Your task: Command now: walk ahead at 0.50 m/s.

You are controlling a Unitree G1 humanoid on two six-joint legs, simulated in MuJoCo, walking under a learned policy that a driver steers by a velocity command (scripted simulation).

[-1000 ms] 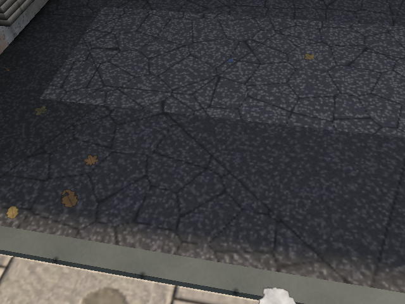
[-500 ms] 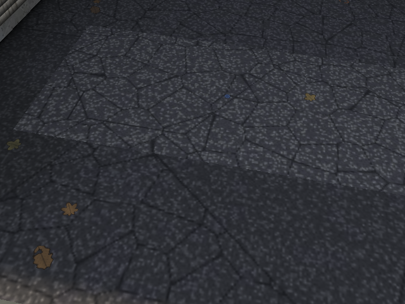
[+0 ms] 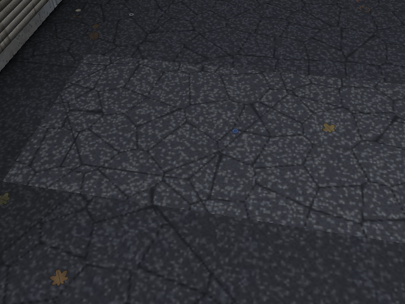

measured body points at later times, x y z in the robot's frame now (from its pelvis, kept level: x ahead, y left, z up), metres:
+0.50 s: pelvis +0.27 +0.06 +0.00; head +0.29 +0.07 +0.45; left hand +0.32 +0.31 -0.15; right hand +0.32 -0.21 -0.13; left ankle +0.30 +0.12 -0.75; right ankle +0.22 -0.08 -0.66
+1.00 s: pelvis +0.52 -0.04 -0.01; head +0.55 -0.05 +0.43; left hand +0.71 +0.18 -0.14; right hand +0.48 -0.30 -0.15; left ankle +0.48 +0.13 -0.64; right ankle +0.54 -0.08 -0.75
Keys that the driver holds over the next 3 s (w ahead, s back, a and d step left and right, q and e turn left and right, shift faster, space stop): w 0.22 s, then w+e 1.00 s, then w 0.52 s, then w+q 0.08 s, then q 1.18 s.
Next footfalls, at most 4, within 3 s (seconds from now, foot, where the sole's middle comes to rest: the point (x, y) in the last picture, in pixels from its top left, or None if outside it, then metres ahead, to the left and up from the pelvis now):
0.32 left None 0.34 0.13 -0.78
0.86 right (249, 280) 0.58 -0.10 -0.78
1.40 left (247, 190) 0.94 -0.12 -0.78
1.92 right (324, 172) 1.03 -0.44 -0.78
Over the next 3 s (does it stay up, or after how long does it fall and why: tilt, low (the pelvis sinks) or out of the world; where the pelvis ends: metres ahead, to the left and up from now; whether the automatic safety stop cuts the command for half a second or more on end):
stays up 1.01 -0.33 0.00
